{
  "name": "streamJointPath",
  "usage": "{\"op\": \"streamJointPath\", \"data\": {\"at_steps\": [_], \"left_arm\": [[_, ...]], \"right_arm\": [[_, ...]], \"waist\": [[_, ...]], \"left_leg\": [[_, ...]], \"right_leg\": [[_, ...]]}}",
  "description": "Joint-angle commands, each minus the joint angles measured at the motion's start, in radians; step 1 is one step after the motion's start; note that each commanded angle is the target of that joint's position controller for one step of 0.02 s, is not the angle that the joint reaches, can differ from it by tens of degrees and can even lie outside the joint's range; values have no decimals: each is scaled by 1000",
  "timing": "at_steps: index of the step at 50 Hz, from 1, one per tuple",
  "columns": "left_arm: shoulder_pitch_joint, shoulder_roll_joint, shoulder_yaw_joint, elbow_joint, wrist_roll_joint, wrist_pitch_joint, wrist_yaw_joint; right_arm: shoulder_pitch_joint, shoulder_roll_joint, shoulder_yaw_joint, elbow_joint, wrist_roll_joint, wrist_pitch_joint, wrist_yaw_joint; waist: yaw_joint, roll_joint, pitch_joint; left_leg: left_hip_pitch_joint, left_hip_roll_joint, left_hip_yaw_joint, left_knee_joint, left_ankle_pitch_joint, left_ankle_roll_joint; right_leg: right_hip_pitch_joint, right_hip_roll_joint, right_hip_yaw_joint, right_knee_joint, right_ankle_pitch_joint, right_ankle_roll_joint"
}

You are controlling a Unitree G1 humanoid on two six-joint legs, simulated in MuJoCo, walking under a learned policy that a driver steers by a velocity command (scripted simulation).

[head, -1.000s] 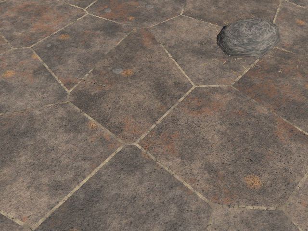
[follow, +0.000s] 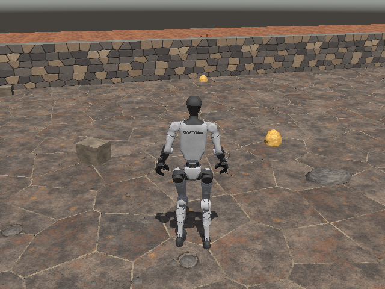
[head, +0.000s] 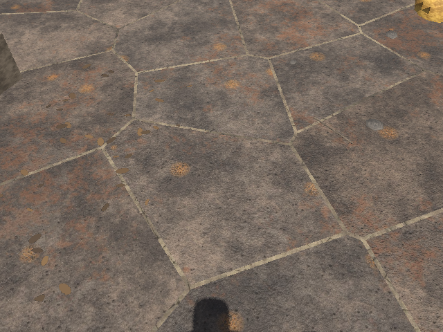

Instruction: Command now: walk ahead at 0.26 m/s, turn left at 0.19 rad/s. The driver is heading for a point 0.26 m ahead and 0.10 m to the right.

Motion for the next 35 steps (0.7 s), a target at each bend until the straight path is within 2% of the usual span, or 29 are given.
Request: {"op": "streamJointPath", "data": {"at_steps": [1, 2, 5, 7, 8, 11, 13, 14, 15, 16, 17, 18, 19, 20, 21, 22, 23, 25, 28, 30, 31, 32, 33, 34, 35], "left_arm": [[39, 172, 43, -40, -13, -31, 14], [42, 156, 37, -39, -24, -30, 20], [99, 143, 29, -22, -25, -29, 26], [117, 148, 30, -17, -31, -21, 26], [124, 162, 34, -16, -32, -17, 25], [157, 199, 43, -3, -31, -5, 17], [136, 195, 40, -4, -39, 3, 19], [136, 175, 33, -4, -37, 3, 19], [137, 132, 18, -7, -24, -2, 18], [155, 53, -11, -40, 13, -8, 20], [225, 49, -14, -34, -8, -7, 32], [224, 148, 14, -12, -22, 4, 37], [187, 163, 22, -6, -27, 14, 36], [174, 141, 20, 4, -23, 26, 39], [155, 125, 18, -1, -15, 37, 43], [152, 105, 14, 2, -13, 44, 45], [154, 85, 9, 5, -12, 47, 45], [133, 63, -1, -1, -8, 49, 45], [85, 80, -1, -13, -11, 58, 45], [79, 81, -2, -11, -5, 61, 42], [53, 97, -1, -23, 8, 61, 44], [32, 135, 4, -42, 11, 61, 49], [2, 197, 19, -44, -2, 62, 53], [-18, 166, 18, -37, -11, 61, 47], [-25, 121, 8, -41, -6, 57, 41]], "right_arm": [[-50, -167, -56, -84, 5, -47, -2], [-41, -153, -54, -76, -4, -51, 4], [-104, -72, -31, -80, -5, -81, 24], [-156, -28, -14, -92, -4, -101, 32], [-173, -19, -11, -96, -1, -109, 37], [-163, -51, -21, -86, 5, -114, 47], [-84, -77, -36, -60, 6, -111, 45], [-40, -94, -45, -46, 1, -107, 38], [21, -123, -54, -43, -7, -105, 26], [120, -214, -67, -46, -31, -99, 14], [154, -224, -72, -8, -35, -83, 22], [134, -163, -55, -7, -14, -80, 31], [85, -125, -41, -6, -9, -82, 35], [23, -97, -28, -7, -10, -84, 40], [-31, -70, -18, -5, -13, -86, 44], [-62, -59, -13, 2, -24, -89, 43], [-77, -53, -12, 11, -31, -91, 41], [-96, -59, -12, 27, -32, -87, 35], [-78, -89, -17, 57, -22, -71, 31], [-100, -75, -7, 71, -11, -65, 32], [-71, -53, 2, 89, -11, -68, 35], [-40, -37, 10, 103, -25, -72, 37], [20, -49, 6, 113, -35, -76, 42], [8, -54, 7, 122, -32, -72, 38], [-25, -69, 4, 125, -26, -69, 34]], "waist": [[12, -197, 118], [14, -195, 104], [52, -173, 88], [71, -183, 81], [76, -193, 81], [70, -209, 64], [13, -203, 26], [-12, -182, -3], [-47, -146, -63], [-67, 67, -210], [-43, 284, -265], [-49, 169, -179], [-39, 112, -112], [-15, 66, -77], [7, 57, -45], [25, 74, -38], [34, 91, -42], [36, 101, -53], [16, 87, -69], [39, 61, -49], [36, 30, -28], [18, -16, -20], [-37, -123, -4], [-18, -151, 1], [4, -118, 20]], "left_leg": [[-389, 82, 6, 270, -16, -32], [-410, 104, 33, 276, 40, -43], [-357, 137, 122, 190, 180, -61], [-244, 128, 160, 35, 211, -70], [-178, 117, 171, -42, 209, -73], [-39, 88, 190, -171, 233, -74], [108, 84, 178, -288, 358, -47], [206, 87, 172, -336, 389, -26], [340, 151, 117, -359, 459, 2], [574, 373, -101, -308, 755, 79], [588, 513, -343, -389, 730, 226], [507, 487, -333, -417, 647, 239], [443, 446, -240, -417, 642, 214], [377, 400, -155, -427, 681, 191], [303, 369, -95, -442, 715, 180], [238, 337, -39, -453, 761, 174], [201, 314, 0, -456, 799, 179], [175, 294, 41, -447, 817, 188], [184, 313, 14, -437, 725, 199], [131, 292, 12, -429, 532, 166], [98, 262, 14, -433, 396, 119], [66, 224, 27, -420, 246, 69], [46, 164, 65, -424, 164, 35], [93, 133, 106, -406, 161, 12], [105, 133, 112, -384, 193, 7]], "right_leg": [[150, -349, 508, -350, -393, -219], [193, -316, 446, -348, -334, -194], [186, -240, 290, -359, -109, -171], [132, -200, 221, -350, 6, -166], [98, -192, 205, -344, 36, -166], [86, -214, 193, -285, 212, -166], [72, -221, 199, -221, 297, -127], [58, -199, 179, -164, 356, -95], [24, -150, 132, -51, 360, -47], [-120, -70, 71, 211, 52, 19], [-255, -6, 37, 412, -313, 67], [-301, -37, 62, 554, -349, 84], [-332, -57, 61, 607, -301, 84], [-315, -82, 48, 595, -251, 89], [-277, -108, 49, 535, -198, 95], [-203, -115, 43, 483, -146, 102], [-147, -107, 27, 424, -114, 109], [-67, -99, 9, 281, -89, 115], [10, -83, -7, 126, 17, 105], [104, -74, -15, -26, 160, 81], [151, -92, 15, -95, 266, 63], [197, -148, 75, -107, 390, 42], [191, -164, 72, -50, 395, 5], [124, -133, 56, -42, 265, -12], [100, -118, 53, -52, 250, -3]]}}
